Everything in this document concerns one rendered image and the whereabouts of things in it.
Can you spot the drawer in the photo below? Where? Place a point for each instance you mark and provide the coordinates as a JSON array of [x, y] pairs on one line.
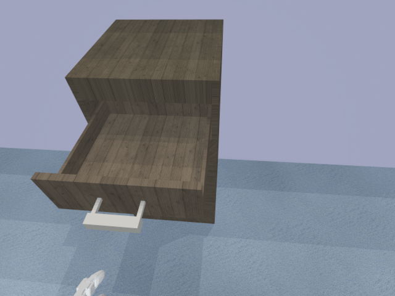
[[137, 151]]

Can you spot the cabinet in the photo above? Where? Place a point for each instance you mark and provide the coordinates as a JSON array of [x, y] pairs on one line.
[[167, 61]]

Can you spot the handle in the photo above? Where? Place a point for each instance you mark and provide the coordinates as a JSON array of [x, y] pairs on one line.
[[119, 223]]

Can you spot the robot left hand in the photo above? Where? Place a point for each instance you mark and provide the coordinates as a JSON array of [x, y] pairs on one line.
[[88, 285]]

